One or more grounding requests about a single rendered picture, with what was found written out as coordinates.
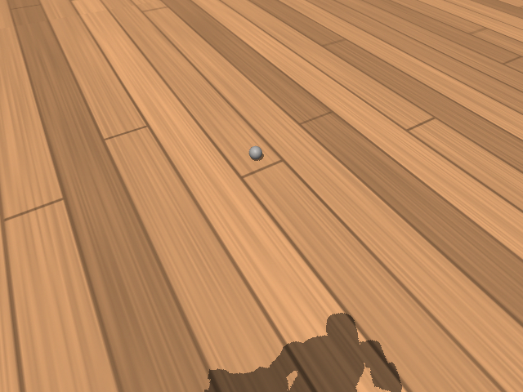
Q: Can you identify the ball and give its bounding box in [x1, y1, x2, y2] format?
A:
[249, 146, 262, 159]

